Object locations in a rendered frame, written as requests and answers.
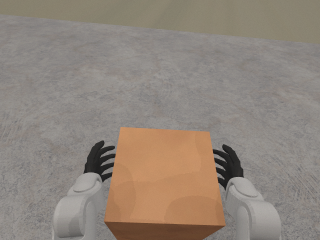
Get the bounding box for left robot hand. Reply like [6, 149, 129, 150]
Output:
[83, 140, 116, 182]

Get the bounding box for right robot forearm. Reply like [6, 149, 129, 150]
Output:
[225, 177, 282, 240]

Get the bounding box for left robot forearm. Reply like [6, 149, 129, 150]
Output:
[51, 172, 105, 240]

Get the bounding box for carton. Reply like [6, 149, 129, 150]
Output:
[104, 127, 226, 240]

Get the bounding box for right robot hand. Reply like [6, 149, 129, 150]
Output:
[212, 144, 244, 191]

